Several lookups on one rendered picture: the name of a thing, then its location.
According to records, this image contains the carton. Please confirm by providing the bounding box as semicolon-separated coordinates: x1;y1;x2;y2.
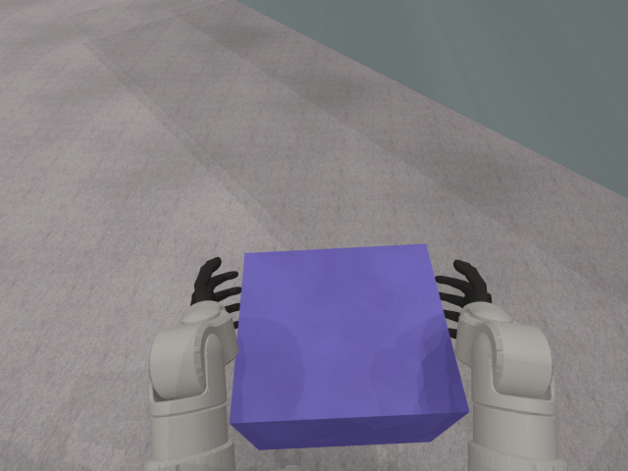
230;243;470;450

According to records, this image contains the left robot hand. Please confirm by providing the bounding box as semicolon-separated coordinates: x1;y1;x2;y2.
190;257;241;329

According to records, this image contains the right robot hand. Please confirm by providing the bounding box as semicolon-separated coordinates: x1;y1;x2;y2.
435;260;492;339

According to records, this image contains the left robot forearm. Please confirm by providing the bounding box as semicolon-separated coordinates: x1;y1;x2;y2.
143;300;238;471

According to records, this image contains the right robot forearm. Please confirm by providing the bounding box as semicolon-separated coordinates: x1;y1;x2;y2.
454;301;568;471

